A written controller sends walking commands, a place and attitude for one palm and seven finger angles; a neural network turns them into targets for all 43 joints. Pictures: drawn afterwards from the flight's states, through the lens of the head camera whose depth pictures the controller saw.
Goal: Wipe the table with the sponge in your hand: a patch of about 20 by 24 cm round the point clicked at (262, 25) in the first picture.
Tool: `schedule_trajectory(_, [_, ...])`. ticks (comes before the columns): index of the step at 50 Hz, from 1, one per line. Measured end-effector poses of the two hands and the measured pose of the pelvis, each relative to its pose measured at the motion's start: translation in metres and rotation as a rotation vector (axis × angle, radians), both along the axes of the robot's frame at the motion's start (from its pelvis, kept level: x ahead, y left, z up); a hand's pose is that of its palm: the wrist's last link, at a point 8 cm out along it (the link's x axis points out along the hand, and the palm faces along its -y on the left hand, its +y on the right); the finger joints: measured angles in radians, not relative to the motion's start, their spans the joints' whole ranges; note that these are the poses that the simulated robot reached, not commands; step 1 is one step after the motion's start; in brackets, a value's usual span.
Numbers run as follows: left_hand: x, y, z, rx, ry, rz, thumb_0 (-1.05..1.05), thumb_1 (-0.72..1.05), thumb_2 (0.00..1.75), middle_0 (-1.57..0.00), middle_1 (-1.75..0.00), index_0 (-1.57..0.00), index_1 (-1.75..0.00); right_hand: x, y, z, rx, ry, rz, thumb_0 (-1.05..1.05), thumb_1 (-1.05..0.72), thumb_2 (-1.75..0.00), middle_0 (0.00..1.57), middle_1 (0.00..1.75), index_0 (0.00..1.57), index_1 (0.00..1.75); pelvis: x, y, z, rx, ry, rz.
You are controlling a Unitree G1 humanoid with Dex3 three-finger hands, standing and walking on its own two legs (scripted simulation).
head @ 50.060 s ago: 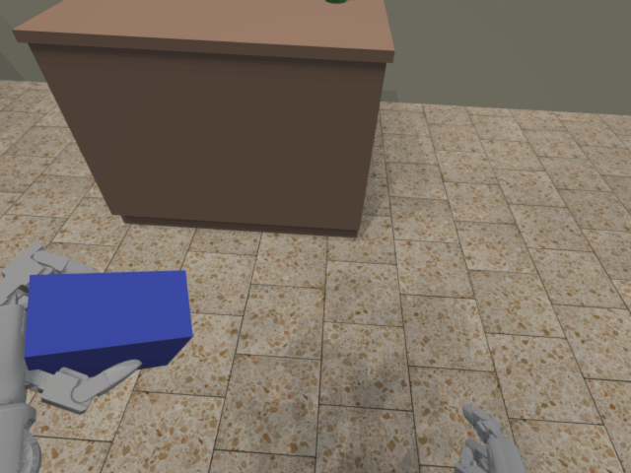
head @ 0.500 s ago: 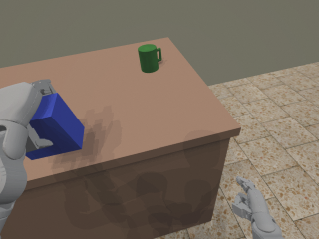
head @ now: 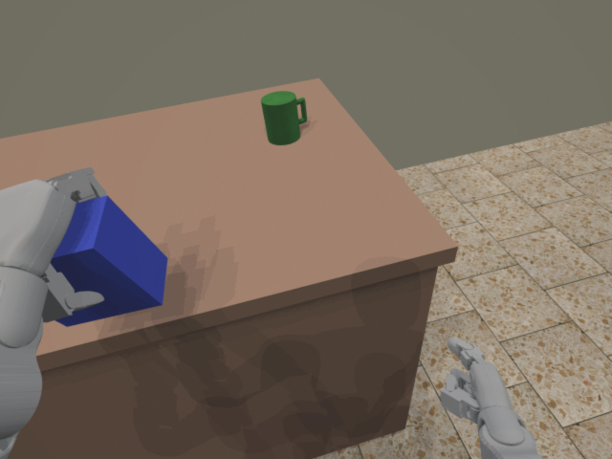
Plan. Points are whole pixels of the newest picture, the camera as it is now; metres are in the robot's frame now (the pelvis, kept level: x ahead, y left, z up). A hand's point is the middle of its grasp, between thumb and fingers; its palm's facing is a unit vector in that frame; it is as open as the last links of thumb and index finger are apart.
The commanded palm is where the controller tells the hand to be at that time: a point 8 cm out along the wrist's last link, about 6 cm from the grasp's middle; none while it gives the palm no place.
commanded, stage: bring the sponge back beside the body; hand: left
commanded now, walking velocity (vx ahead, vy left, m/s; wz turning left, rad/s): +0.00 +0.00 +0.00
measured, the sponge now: (97, 275) +0.21 +0.29 +0.19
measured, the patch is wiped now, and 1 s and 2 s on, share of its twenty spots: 0.95 0.95 0.95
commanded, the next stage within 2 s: step back with the hand held close in 0.44 s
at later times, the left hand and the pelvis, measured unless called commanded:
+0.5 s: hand (75, 255) +0.19 +0.27 +0.24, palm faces +0.35 -0.09 -0.93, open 10.6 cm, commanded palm +0.13 +0.27 +0.31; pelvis -0.01 -0.01 +0.00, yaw -1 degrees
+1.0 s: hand (67, 232) +0.19 +0.25 +0.28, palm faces +0.56 -0.71 -0.43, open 10.6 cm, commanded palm +0.11 +0.29 +0.29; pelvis -0.03 +0.00 -0.01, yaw +3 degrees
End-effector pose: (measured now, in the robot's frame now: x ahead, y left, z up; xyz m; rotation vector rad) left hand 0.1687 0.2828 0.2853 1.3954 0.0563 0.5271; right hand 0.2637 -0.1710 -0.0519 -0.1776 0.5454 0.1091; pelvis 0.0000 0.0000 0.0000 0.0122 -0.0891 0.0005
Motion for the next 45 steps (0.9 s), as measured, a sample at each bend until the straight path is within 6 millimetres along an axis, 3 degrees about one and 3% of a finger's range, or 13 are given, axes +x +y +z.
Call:
schedule_trajectory(16, [-0.009,-0.009,0.003,-0.001,-0.045,-0.012,0.00,-0.55,1.04,-0.67,-1.30,-0.71,-1.27,-0.003,-0.002,0.008,0.008,-0.036,-0.004,0.02,-0.90,-0.90,0.20,0.30,0.20,0.30,-0.005,-0.005,0.000,0.003,-0.017,-0.005])
schedule_trajectory(29, [-0.012,-0.015,0.000,0.005,-0.037,-0.025,0.00,-0.55,1.04,-0.67,-1.30,-0.71,-1.27,-0.013,-0.014,0.003,-0.002,-0.024,-0.024,0.02,-0.90,-0.90,0.20,0.30,0.20,0.30,-0.010,-0.008,-0.001,0.004,-0.020,-0.008])
schedule_trajectory(30, [-0.009,-0.012,-0.002,-0.126,-0.079,-0.085,0.00,-0.55,1.04,-0.67,-1.30,-0.71,-1.27,-0.015,-0.014,0.004,0.002,-0.027,-0.025,0.02,-0.90,-0.90,0.20,0.30,0.20,0.30,-0.011,-0.008,-0.002,-0.001,-0.011,0.008])
schedule_trajectory(33, [-0.002,-0.009,-0.011,-0.449,-0.253,-0.303,0.00,-0.55,1.04,-0.67,-1.30,-0.71,-1.27,-0.032,-0.019,0.004,-0.016,-0.027,-0.020,0.02,-0.91,-0.90,0.20,0.30,0.20,0.30,-0.012,-0.012,-0.003,-0.015,0.039,0.049])
schedule_trajectory(36, [-0.004,-0.017,-0.018,-0.567,-0.411,-0.461,0.00,-0.55,1.04,-0.67,-1.30,-0.71,-1.27,-0.060,-0.032,-0.006,-0.068,0.035,-0.058,0.01,-0.90,-0.90,0.20,0.30,0.20,0.30,-0.010,-0.012,-0.007,-0.030,0.078,0.064])
schedule_trajectory(40, [-0.015,-0.026,-0.012,-0.582,-0.550,-0.594,0.00,-0.56,1.04,-0.67,-1.30,-0.71,-1.27,-0.107,-0.057,-0.028,-0.136,0.197,-0.150,0.01,-0.90,-0.90,0.20,0.30,0.20,0.30,-0.012,-0.008,-0.008,-0.018,0.101,0.065])
schedule_trajectory(45, [-0.023,-0.016,0.005,-0.482,-0.652,-0.639,0.00,-0.56,1.04,-0.67,-1.30,-0.71,-1.27,-0.160,-0.078,-0.049,-0.175,0.364,-0.241,0.02,-0.91,-0.90,0.20,0.30,0.20,0.30,-0.020,-0.003,-0.010,-0.021,0.110,0.067])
